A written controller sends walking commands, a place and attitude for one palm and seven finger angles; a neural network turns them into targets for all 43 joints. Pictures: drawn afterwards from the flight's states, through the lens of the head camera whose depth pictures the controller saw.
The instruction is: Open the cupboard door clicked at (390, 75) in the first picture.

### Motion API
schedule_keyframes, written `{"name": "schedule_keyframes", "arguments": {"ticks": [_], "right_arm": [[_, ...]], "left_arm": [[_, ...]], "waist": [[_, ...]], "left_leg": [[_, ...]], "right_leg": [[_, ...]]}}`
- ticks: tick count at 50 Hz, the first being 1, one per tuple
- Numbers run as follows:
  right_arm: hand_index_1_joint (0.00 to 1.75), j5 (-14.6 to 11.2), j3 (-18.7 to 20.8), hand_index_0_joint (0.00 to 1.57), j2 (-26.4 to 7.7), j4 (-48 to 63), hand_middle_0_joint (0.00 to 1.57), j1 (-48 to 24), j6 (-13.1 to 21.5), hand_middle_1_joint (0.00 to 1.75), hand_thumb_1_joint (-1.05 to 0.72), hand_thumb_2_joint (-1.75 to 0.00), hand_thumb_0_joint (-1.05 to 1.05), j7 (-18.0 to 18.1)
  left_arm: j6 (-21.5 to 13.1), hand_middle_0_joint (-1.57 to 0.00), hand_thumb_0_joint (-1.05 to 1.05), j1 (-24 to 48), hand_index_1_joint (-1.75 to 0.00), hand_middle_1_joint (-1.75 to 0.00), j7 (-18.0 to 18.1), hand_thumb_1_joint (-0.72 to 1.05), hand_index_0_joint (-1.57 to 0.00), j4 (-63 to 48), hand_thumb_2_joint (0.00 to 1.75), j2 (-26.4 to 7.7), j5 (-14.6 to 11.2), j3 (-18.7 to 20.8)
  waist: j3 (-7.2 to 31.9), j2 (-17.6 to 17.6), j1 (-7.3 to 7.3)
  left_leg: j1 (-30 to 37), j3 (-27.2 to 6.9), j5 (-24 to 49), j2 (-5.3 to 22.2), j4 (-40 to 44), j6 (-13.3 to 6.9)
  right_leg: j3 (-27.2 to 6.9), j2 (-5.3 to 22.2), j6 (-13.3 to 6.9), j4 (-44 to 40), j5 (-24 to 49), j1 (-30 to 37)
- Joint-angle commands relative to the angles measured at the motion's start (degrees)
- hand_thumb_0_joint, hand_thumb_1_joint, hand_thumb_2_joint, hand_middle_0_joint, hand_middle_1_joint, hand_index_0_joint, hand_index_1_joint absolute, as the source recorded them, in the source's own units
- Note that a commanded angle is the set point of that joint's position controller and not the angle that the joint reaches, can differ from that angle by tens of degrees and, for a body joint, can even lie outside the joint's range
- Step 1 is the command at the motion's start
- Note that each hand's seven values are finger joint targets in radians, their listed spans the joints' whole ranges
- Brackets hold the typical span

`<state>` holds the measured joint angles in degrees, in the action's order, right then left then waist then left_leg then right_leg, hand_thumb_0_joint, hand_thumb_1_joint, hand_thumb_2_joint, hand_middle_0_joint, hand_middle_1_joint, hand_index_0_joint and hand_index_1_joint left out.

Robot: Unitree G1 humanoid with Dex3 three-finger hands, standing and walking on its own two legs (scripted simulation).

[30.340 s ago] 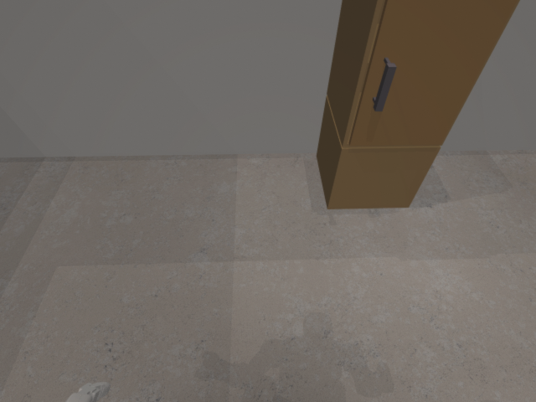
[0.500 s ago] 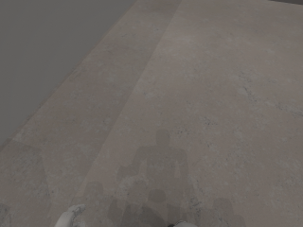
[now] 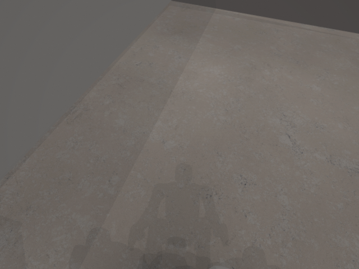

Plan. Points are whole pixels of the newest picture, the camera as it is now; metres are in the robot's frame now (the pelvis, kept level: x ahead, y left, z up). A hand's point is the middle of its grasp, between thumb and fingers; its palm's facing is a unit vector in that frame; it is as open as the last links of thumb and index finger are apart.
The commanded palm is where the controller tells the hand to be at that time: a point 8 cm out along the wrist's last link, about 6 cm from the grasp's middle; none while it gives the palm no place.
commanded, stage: walk to a spot facing it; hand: left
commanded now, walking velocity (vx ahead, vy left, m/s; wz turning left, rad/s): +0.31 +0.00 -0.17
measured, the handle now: out of the picture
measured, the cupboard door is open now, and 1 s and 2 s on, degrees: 48 48 48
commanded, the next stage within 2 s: turn to face it in 0.10 s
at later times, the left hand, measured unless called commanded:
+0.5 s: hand (127, 244) +0.21 +0.15 -0.20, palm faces +0.13 -0.98 -0.17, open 7.3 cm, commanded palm none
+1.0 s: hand (136, 234) +0.23 +0.13 -0.17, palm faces +0.42 -0.88 -0.23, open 7.4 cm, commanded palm none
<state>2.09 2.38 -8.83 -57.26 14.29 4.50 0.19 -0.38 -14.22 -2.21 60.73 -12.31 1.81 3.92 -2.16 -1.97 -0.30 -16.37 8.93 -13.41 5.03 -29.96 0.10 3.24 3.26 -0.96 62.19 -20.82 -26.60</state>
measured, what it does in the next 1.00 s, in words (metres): walks ahead, turning left: right foot, then left foot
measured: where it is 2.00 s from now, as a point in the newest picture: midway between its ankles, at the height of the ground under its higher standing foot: (202, 250)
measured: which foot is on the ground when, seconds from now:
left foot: down 0.00-0.16, up 0.18-0.42, down 0.44-0.72, up 0.74-1.00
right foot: up 0.00-0.14, down 0.16-0.44, up 0.46-0.70, down 0.72-1.00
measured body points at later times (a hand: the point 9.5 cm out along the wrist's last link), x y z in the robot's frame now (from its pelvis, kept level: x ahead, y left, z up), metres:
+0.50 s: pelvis +0.20 -0.03 -0.01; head +0.23 -0.01 +0.43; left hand +0.21 +0.20 -0.18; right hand +0.28 -0.27 -0.15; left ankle +0.23 +0.07 -0.74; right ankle +0.14 -0.15 -0.70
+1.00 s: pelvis +0.26 -0.08 -0.01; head +0.31 -0.05 +0.44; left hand +0.21 +0.18 -0.15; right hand +0.48 -0.28 -0.13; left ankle +0.22 +0.03 -0.73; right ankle +0.27 -0.20 -0.74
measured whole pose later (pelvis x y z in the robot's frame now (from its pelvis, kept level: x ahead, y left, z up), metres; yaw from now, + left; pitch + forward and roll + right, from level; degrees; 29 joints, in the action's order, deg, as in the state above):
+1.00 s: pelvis +0.26 -0.08 -0.01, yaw +26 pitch +1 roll +2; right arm 0.7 3.9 -15.1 -50.1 5.8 -3.1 -2.1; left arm 0.4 -12.2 0.3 50.9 -13.6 1.5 2.7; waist -6.4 -3.5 0.2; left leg -19.3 6.2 -18.1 1.0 -36.6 2.2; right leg 12.2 8.3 1.0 35.0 -21.5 -13.5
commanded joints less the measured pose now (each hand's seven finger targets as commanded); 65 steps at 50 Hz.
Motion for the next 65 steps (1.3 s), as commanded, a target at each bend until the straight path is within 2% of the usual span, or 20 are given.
{"name": "schedule_keyframes", "arguments": {"ticks": [1,6,8,9,15,19,21,22,23,33,34,36,41,48,49,51,52,62,64,65], "right_arm": [[0.30,-0.12,2.38,0.20,-10.42,-0.25,0.20,5.23,-0.25,0.30,-0.90,-0.90,0.00,0.31],[0.30,-0.48,2.25,0.20,-9.28,-0.85,0.20,3.12,-1.89,0.30,-0.90,-0.90,0.00,-0.22],[0.30,-1.22,1.05,0.20,-4.10,1.91,0.20,0.76,-2.25,0.30,-0.90,-0.90,0.00,-1.05],[0.30,-1.15,1.20,0.20,-5.56,2.89,0.20,-1.67,-2.16,0.30,-0.90,-0.90,0.00,-0.91],[0.30,-1.29,0.34,0.20,-1.01,-0.85,0.20,2.20,-2.80,0.30,-0.90,-0.90,0.00,-0.69],[0.30,-1.03,0.14,0.20,-2.65,-1.21,0.20,4.06,-2.94,0.30,-0.90,-0.90,0.00,-1.09],[0.30,-0.45,1.86,0.20,-10.68,-1.11,0.20,9.86,-2.60,0.30,-0.90,-0.90,0.00,-0.45],[0.30,-0.42,2.74,0.20,-14.77,-0.90,0.20,12.36,-2.98,0.30,-0.90,-0.90,0.00,0.30],[0.30,-0.45,2.45,0.20,-15.19,-0.39,0.20,11.47,-3.36,0.30,-0.90,-0.90,0.00,1.05],[0.30,-0.56,3.81,0.20,-14.99,7.26,0.20,-6.32,-5.58,0.30,-0.90,-0.90,0.00,0.62],[0.30,-0.84,3.96,0.20,-14.18,8.33,0.20,-7.81,-5.88,0.30,-0.90,-0.90,0.00,0.36],[0.30,-1.18,3.35,0.20,-9.14,11.56,0.20,-9.92,-6.07,0.30,-0.90,-0.90,0.00,-0.78],[0.30,-1.28,2.81,0.20,-8.09,10.29,0.20,-9.41,-7.02,0.30,-0.90,-0.90,0.00,-1.74],[0.30,-1.37,1.98,0.20,-9.03,11.17,0.20,-7.71,-6.30,0.30,-0.90,-0.90,0.00,-2.06],[0.30,-1.10,2.60,0.20,-11.61,10.32,0.20,-3.74,-5.93,0.30,-0.90,-0.90,0.00,-1.95],[0.30,-0.73,5.16,0.20,-22.60,9.36,0.20,3.92,-5.72,0.30,-0.90,-0.90,0.00,-1.08],[0.30,-0.75,5.21,0.20,-22.66,8.77,0.20,4.55,-5.78,0.30,-0.90,-0.90,0.00,-0.47],[0.30,-0.95,4.27,0.20,-17.48,12.35,0.20,-10.40,-6.54,0.30,-0.90,-0.90,0.00,-0.05],[0.30,-1.59,3.41,0.20,-10.95,14.61,0.20,-10.63,-6.57,0.30,-0.90,-0.90,0.00,-0.95],[0.30,-1.14,3.50,0.20,-12.22,14.96,0.20,-10.75,-6.66,0.30,-0.90,-0.90,0.00,-1.46]], "left_arm": [[-1.43,-0.20,0.00,2.71,-0.30,-0.30,-0.37,0.90,-0.20,-5.97,0.90,0.00,-0.24,-0.17],[-1.71,-0.20,0.00,-4.98,-0.30,-0.30,0.19,0.90,-0.20,-3.33,0.90,-3.62,0.02,1.05],[-2.52,-0.20,0.00,-14.65,-0.30,-0.30,1.39,0.90,-0.20,-0.92,0.90,-12.49,-0.05,2.77],[-2.48,-0.20,0.00,-14.75,-0.30,-0.30,2.12,0.90,-0.20,-1.28,0.90,-12.97,-0.41,2.63],[-3.88,-0.20,0.00,-2.45,-0.30,-0.30,3.21,0.90,-0.20,-2.76,0.90,-5.08,-0.04,0.64],[-2.88,-0.20,0.00,-0.82,-0.30,-0.30,3.21,0.90,-0.20,-2.89,0.90,-6.36,-1.16,0.87],[-1.88,-0.20,0.00,-1.96,-0.30,-0.30,3.17,0.90,-0.20,-4.97,0.90,-4.09,-1.62,0.66],[-1.40,-0.20,0.00,-1.00,-0.30,-0.30,3.49,0.90,-0.20,-6.66,0.90,-2.99,-1.87,0.02],[-0.64,-0.20,0.00,3.22,-0.30,-0.30,3.65,0.90,-0.20,-8.76,0.90,-4.03,-1.42,-0.17],[1.11,-0.20,0.00,-1.20,-0.30,-0.30,2.85,0.90,-0.20,-9.59,0.90,-4.30,-1.04,1.17],[0.75,-0.20,0.00,-3.28,-0.30,-0.30,3.01,0.90,-0.20,-9.58,0.90,-5.70,-0.83,1.61],[0.32,-0.20,0.00,-3.52,-0.30,-0.30,3.56,0.90,-0.20,-11.63,0.90,-14.62,0.31,3.03],[-0.39,-0.20,0.00,3.41,-0.30,-0.30,3.96,0.90,-0.20,-14.05,0.90,-9.38,0.01,1.32],[-0.30,-0.20,0.00,0.25,-0.30,-0.30,3.42,0.90,-0.20,-12.96,0.90,-13.03,-0.58,2.17],[-0.16,-0.20,0.00,1.25,-0.30,-0.30,3.25,0.90,-0.20,-13.59,0.90,-12.70,-1.07,2.16],[0.55,-0.20,0.00,4.33,-0.30,-0.30,3.00,0.90,-0.20,-18.08,0.90,-7.38,-1.28,0.41],[1.41,-0.20,0.00,6.89,-0.30,-0.30,3.29,0.90,-0.20,-18.93,0.90,-8.64,-0.81,0.69],[1.25,-0.20,0.00,-3.01,-0.30,-0.30,2.56,0.90,-0.20,-14.12,0.90,-7.89,-1.11,1.36],[0.31,-0.20,0.00,-4.45,-0.30,-0.30,3.39,0.90,-0.20,-14.93,0.90,-16.70,0.27,2.88],[0.49,-0.20,0.00,-2.52,-0.30,-0.30,3.39,0.90,-0.20,-15.88,0.90,-17.00,-0.08,2.21]], "waist": [[0.45,9.64,1.29],[-0.86,3.04,-3.18],[1.09,-18.20,-7.64],[0.87,-14.01,-7.79],[3.12,-5.50,0.55],[3.57,-3.15,1.72],[9.20,12.41,3.92],[10.99,19.94,5.57],[8.57,13.44,5.40],[5.49,9.97,-1.27],[5.19,6.24,-2.57],[2.63,-17.80,-4.27],[2.20,-10.86,0.03],[6.39,-7.80,0.06],[8.53,-3.92,2.52],[11.31,19.01,6.47],[10.28,10.97,6.66],[5.62,8.80,-2.27],[4.19,-16.87,-3.80],[3.81,-13.15,-3.32]], "left_leg": [[1.25,-6.86,-4.81,12.31,18.63,-6.21],[-7.85,-2.56,-17.20,6.86,6.24,-2.16],[-22.17,3.68,-23.88,-3.32,-21.57,1.32],[-23.71,-2.93,-23.30,-0.54,-30.97,0.61],[-10.83,-5.12,-9.36,1.38,-16.63,1.80],[0.38,-0.29,6.50,-2.32,-0.22,1.71],[14.83,-16.55,34.24,9.47,2.97,-4.99],[16.99,-29.28,46.64,19.87,5.95,-12.93],[15.06,-30.90,44.87,20.34,5.60,-15.01],[-5.16,-20.83,9.28,6.80,5.94,-6.37],[-9.44,-18.99,2.66,3.60,2.37,-4.08],[-19.73,-6.72,-21.02,-7.19,-23.58,2.45],[-15.34,-6.93,-14.52,-2.19,-31.16,3.60],[-0.66,-1.55,-2.55,-5.22,-1.33,2.17],[7.77,-3.83,7.28,-3.21,3.96,0.76],[20.22,-33.96,43.03,21.31,6.80,-15.13],[16.80,-32.52,33.82,20.97,6.35,-16.17],[-6.29,-21.26,8.35,3.53,1.54,-4.93],[-18.87,-8.26,-19.03,-8.98,-21.24,2.49],[-15.70,-10.99,-21.37,-6.12,-32.15,1.62]], "right_leg": [[2.30,2.10,1.03,-18.78,3.98,3.00],[3.26,-0.59,0.44,-31.53,5.02,21.09],[-26.61,18.81,-8.51,-50.38,-11.12,30.22],[-32.35,22.29,-12.42,-53.85,-14.09,28.49],[-1.76,15.68,-7.68,-44.02,34.90,20.84],[5.35,11.93,-2.78,-35.45,34.07,19.04],[8.46,5.19,3.14,-18.41,13.29,6.76],[5.45,-0.01,4.56,-5.31,-18.63,0.54],[-0.77,0.23,4.37,0.40,-18.73,-3.57],[1.14,-2.73,4.55,-26.68,2.43,14.81],[0.02,-1.06,4.21,-34.84,6.12,19.99],[-24.45,23.83,-5.91,-50.65,3.68,19.04],[-4.37,15.94,-6.13,-40.92,32.74,18.08],[3.02,15.03,-1.91,-29.31,41.40,22.61],[5.03,14.53,0.41,-22.52,36.89,17.36],[3.29,2.79,6.31,0.07,-18.81,-7.06],[-2.04,3.13,5.66,4.29,-17.24,-8.66],[0.98,-2.47,4.59,-31.63,5.42,18.49],[-24.58,21.25,-4.28,-48.74,5.77,22.51],[-23.13,23.88,-8.24,-48.13,6.62,15.73]]}}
